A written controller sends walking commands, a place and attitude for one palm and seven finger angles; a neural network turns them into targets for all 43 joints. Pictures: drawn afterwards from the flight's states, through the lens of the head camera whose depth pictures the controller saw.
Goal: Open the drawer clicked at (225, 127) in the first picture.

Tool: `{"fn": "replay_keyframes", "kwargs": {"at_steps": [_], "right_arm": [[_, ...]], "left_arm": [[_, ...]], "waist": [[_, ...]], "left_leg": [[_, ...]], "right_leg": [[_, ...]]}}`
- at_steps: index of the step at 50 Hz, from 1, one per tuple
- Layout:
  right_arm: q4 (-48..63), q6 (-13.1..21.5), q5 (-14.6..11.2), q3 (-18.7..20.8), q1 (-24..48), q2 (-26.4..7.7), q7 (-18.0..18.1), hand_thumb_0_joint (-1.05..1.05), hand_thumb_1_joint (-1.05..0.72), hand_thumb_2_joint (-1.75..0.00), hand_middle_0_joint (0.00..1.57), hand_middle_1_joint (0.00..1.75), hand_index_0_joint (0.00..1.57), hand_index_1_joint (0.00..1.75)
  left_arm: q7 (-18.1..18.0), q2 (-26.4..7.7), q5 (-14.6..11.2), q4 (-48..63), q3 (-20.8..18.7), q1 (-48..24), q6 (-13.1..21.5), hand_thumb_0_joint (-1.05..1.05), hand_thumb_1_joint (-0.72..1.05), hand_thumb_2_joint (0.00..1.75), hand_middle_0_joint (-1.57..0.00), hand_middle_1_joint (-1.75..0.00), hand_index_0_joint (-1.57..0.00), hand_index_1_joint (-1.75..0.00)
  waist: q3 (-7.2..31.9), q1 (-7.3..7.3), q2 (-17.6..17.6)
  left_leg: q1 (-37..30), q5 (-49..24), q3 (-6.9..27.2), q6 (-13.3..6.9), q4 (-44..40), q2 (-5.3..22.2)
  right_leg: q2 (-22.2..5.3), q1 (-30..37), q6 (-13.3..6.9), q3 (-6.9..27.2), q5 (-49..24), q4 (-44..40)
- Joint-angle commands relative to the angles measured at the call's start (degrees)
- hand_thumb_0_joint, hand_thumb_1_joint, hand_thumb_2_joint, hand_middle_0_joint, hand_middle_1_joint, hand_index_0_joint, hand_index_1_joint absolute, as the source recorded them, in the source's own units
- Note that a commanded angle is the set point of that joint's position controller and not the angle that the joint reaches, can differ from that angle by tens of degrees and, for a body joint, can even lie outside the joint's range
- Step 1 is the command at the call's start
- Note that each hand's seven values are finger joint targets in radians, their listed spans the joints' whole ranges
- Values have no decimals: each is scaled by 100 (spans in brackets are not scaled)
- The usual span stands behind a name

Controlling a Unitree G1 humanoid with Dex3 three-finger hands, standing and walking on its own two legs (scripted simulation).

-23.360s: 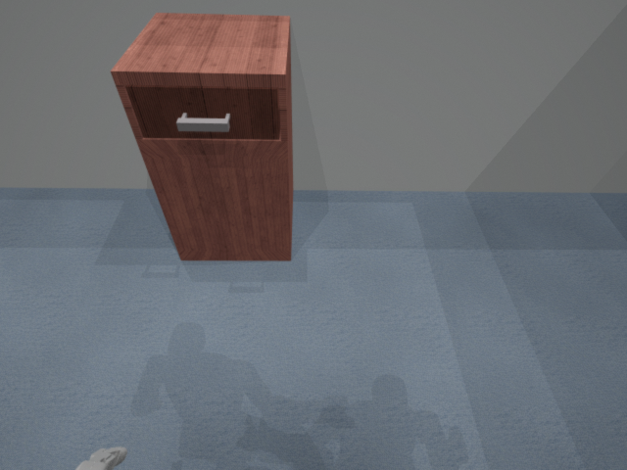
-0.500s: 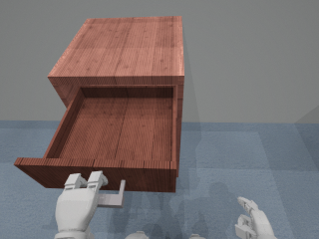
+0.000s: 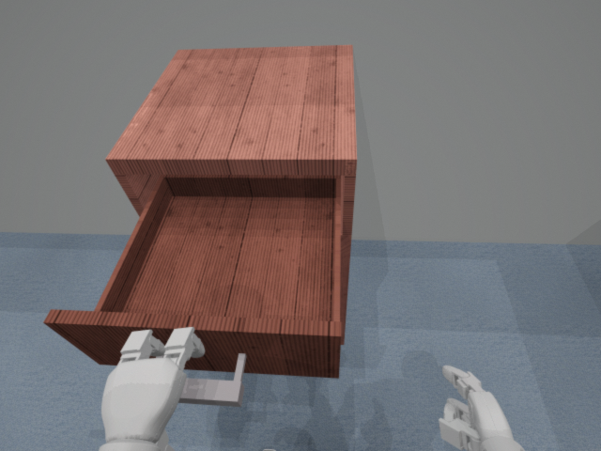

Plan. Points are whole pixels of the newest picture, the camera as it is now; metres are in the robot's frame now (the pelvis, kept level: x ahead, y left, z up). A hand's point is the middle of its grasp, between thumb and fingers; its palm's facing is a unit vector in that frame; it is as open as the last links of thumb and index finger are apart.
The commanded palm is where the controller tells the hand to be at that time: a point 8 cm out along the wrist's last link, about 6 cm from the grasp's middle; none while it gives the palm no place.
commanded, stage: lift the hand off the handle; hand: left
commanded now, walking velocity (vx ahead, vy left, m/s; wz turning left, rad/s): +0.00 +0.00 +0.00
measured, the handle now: (196, 374) +0.23 +0.18 -0.05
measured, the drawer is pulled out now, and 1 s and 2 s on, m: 0.30 0.30 0.30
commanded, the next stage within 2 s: draw the hand back to the body in 1.40 s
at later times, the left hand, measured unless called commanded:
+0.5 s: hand (160, 388) +0.19 +0.19 +0.02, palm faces +0.02 -0.14 -0.99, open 13.3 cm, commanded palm +0.17 +0.19 +0.09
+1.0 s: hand (155, 361) +0.21 +0.19 +0.07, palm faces +0.05 -0.17 -0.98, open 13.8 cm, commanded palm +0.18 +0.19 +0.13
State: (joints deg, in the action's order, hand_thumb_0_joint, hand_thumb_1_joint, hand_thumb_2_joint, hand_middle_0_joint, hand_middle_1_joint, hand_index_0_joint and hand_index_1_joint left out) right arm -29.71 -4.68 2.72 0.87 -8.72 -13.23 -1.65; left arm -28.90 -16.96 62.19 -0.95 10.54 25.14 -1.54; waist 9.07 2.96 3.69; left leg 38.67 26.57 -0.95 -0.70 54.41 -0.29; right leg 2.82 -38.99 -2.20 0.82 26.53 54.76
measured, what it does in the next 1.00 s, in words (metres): stands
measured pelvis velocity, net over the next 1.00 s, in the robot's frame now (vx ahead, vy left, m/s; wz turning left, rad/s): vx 0.02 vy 0.00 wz -0.02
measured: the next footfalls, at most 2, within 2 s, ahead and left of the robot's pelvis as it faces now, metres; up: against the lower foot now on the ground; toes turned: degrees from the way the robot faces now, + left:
none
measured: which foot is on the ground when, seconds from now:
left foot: down 0.00-1.00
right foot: down 0.00-1.00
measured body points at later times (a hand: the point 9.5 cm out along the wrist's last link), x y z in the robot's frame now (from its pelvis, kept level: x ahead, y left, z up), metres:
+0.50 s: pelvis +0.01 +0.00 +0.01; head +0.02 -0.03 +0.46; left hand +0.18 +0.20 +0.08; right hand +0.21 -0.21 -0.08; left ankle +0.00 +0.11 -0.68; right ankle +0.01 -0.10 -0.68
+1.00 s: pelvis +0.02 +0.00 +0.03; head +0.02 -0.04 +0.48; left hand +0.20 +0.20 +0.12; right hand +0.22 -0.21 -0.06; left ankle +0.00 +0.11 -0.68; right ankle +0.01 -0.10 -0.68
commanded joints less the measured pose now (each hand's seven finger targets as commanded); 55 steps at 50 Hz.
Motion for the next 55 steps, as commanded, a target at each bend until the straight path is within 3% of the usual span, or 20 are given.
{"fn": "replay_keyframes", "kwargs": {"at_steps": [1,10,15,17,18,22,25,27,28,32,33,37,38,39,40,44,47,50,51,55], "right_arm": [[952,303,-14,199,638,-528,15,0,-90,-90,20,30,20,30],[1039,307,-63,198,634,-489,-87,0,-90,-90,20,30,20,30],[1044,287,-88,183,663,-487,-100,0,-90,-90,20,30,20,30],[1081,289,-75,153,675,-503,-121,0,-90,-90,20,30,20,30],[1078,295,-119,160,698,-463,-111,0,-90,-90,20,30,20,30],[1077,292,-103,129,724,-491,-96,0,-90,-90,20,30,20,30],[1077,329,-129,153,711,-451,-83,0,-90,-90,20,30,20,30],[1070,318,-107,124,716,-479,-77,0,-90,-90,20,30,20,30],[1044,322,-134,134,733,-451,-68,0,-90,-90,20,30,20,30],[1029,325,-113,111,743,-478,-94,0,-90,-90,20,30,20,30],[1010,323,-169,122,769,-445,-81,0,-90,-90,20,30,20,30],[1039,331,-231,81,872,-466,-105,0,-90,-90,20,30,20,30],[1031,328,-290,85,863,-434,-88,0,-90,-90,20,30,20,30],[1012,326,-280,73,873,-463,-98,0,-90,-90,20,30,20,30],[1041,325,-294,83,907,-448,-97,0,-90,-90,20,30,20,30],[1053,360,-229,80,831,-445,-124,0,-90,-90,20,30,20,30],[1059,344,-175,64,819,-450,-162,0,-90,-90,20,30,20,30],[1058,349,-197,97,799,-427,-180,0,-90,-90,20,30,20,30],[1054,337,-174,80,791,-449,-193,0,-90,-90,20,30,20,30],[1091,330,-254,115,849,-408,-222,0,-90,-90,20,30,20,30]], "left_arm": [[-273,-729,-20,1778,-563,-729,163,0,-50,30,-30,-120,-30,-120],[-155,-623,-95,2035,-474,-128,172,0,-50,30,-30,-120,-30,-120],[-75,-704,-87,2079,-543,-230,90,0,-50,30,-30,-120,-30,-120],[-30,-796,-100,2181,-590,-244,55,0,-50,30,-30,-120,-30,-120],[-2,-645,-153,2176,-467,-109,43,0,-50,30,-30,-120,-30,-120],[98,-901,-164,2280,-660,-457,9,0,-50,30,-30,-120,-30,-120],[174,-768,-220,2359,-555,-295,50,0,-50,30,-30,-120,-30,-120],[205,-1016,-239,2402,-804,-307,60,0,-50,30,-30,-120,-30,-120],[221,-851,-275,2424,-661,-292,68,0,-50,30,-30,-120,-30,-120],[312,-976,-248,2415,-746,-399,21,0,-50,30,-30,-120,-30,-120],[344,-804,-286,2312,-596,-306,-11,0,-50,30,-30,-120,-30,-120],[537,-909,-357,2076,-712,-54,-160,0,-50,30,-30,-120,-30,-120],[596,-803,-432,2060,-596,57,-188,0,-50,30,-30,-120,-30,-120],[647,-924,-401,2103,-691,-80,-199,0,-50,30,-30,-120,-30,-120],[701,-806,-443,2226,-550,-51,-201,0,-50,30,-30,-120,-30,-120],[797,-987,-402,2706,-633,-172,-96,0,-50,30,-30,-120,-30,-120],[795,-1014,-361,2848,-686,-244,-42,0,-50,30,-30,-120,-30,-120],[791,-852,-346,2849,-572,-191,-43,0,-50,30,-30,-120,-30,-120],[773,-1088,-289,2825,-814,-216,-59,0,-50,30,-30,-120,-30,-120],[868,-731,-411,3032,-435,-165,-156,0,-50,30,-30,-120,-30,-120]], "waist": [[1035,-95,-343],[797,-36,-302],[592,-56,-394],[704,-21,-340],[634,-10,-315],[557,-18,-360],[540,-3,-382],[595,23,-404],[500,-5,-342],[473,12,-279],[311,-4,-268],[415,131,-423],[302,112,-539],[376,136,-583],[292,126,-487],[432,144,-386],[290,128,-331],[154,114,-260],[343,178,-349],[392,170,-205]], "left_leg": [[-1179,-1268,32,-137,-704,-68],[-1286,-1495,64,-116,-838,-23],[-1300,-1294,73,-118,-936,-2],[-1370,-1387,74,-103,-951,-9],[-1361,-1349,63,-128,-1022,-10],[-1453,-1234,90,-121,-1093,3],[-1523,-1266,52,-150,-1141,11],[-1557,-1329,66,-127,-1135,-9],[-1567,-1306,56,-144,-1204,-9],[-1647,-1323,74,-116,-1244,19],[-1609,-1239,59,-133,-1328,21],[-1640,-1401,49,-103,-1472,47],[-1576,-1377,13,-125,-1525,38],[-1632,-1460,11,-114,-1537,50],[-1663,-1442,16,-117,-1594,48],[-1939,-1709,6,-147,-1585,59],[-2025,-1748,51,-125,-1588,65],[-2042,-1652,41,-123,-1617,85],[-2075,-1758,54,-95,-1594,108],[-2185,-1868,65,-107,-1724,126]], "right_leg": [[-99,269,-128,181,-1459,-1087],[-84,430,-157,123,-1622,-1112],[-83,416,-151,186,-1420,-1258],[-80,473,-162,242,-1428,-1287],[-104,602,-143,151,-1466,-1299],[-96,553,-142,231,-1199,-1462],[-128,694,-134,226,-1362,-1517],[-114,756,-145,340,-1413,-1585],[-128,806,-131,285,-1468,-1582],[-119,762,-149,342,-1319,-1687],[-130,828,-126,266,-1304,-1710],[-127,1125,-105,300,-1493,-1799],[-150,1252,-74,274,-1576,-1826],[-144,1256,-69,304,-1651,-1846],[-160,1292,-74,309,-1619,-1886],[-167,1343,-97,367,-1811,-1965],[-145,1247,-138,415,-1744,-2029],[-150,1209,-145,397,-1660,-2039],[-122,1229,-158,436,-1717,-1987],[-138,1399,-144,315,-1806,-1983]]}}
